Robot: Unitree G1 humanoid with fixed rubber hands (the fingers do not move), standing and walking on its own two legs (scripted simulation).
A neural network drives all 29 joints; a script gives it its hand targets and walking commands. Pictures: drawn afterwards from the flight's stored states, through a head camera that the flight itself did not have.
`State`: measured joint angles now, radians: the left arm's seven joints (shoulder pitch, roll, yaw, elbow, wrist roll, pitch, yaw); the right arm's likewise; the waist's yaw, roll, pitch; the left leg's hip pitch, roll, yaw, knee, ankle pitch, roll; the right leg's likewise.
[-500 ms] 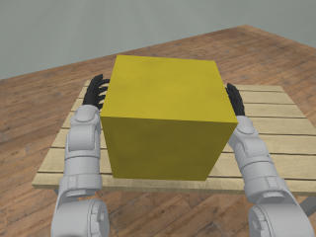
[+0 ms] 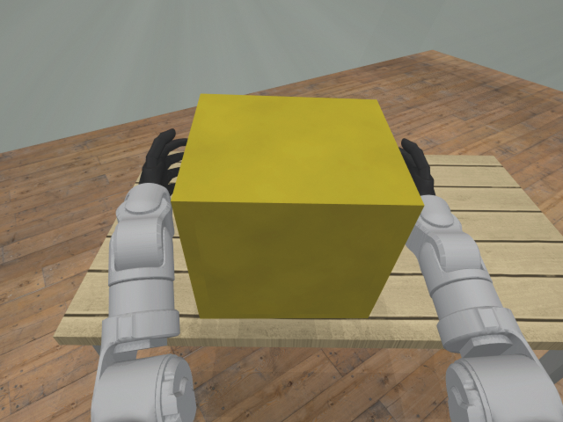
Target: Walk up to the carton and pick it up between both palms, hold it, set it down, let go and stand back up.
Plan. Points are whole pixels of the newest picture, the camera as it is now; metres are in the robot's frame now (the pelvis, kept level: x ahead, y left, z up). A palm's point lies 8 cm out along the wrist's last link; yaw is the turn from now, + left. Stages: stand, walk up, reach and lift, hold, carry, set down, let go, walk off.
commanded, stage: reach and lift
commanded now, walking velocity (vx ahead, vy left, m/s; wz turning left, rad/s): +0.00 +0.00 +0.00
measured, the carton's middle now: (287, 210) +0.39 -0.01 +0.13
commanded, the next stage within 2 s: hold in 0.66 s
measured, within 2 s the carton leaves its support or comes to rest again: neither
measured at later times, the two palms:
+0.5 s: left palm (150, 178) +0.37 +0.17 +0.21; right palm (420, 182) +0.36 -0.18 +0.20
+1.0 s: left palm (141, 169) +0.35 +0.18 +0.24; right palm (424, 167) +0.35 -0.18 +0.23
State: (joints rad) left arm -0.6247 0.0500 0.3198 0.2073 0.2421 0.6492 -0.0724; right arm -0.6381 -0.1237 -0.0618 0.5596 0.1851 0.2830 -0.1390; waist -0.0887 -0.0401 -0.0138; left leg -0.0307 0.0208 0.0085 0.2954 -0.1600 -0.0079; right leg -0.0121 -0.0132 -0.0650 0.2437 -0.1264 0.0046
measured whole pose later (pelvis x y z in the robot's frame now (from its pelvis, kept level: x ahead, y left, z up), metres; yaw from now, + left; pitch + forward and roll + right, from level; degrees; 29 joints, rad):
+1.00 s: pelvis -0.01 +0.00 +0.00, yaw +0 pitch -6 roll -1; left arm -0.70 0.07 0.36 0.19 0.24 0.79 -0.07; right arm -0.76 -0.16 -0.04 0.57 0.25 0.44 -0.16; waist -0.09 -0.03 -0.08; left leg -0.04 0.02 0.00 0.31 -0.16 -0.01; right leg -0.02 0.00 -0.05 0.25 -0.12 0.00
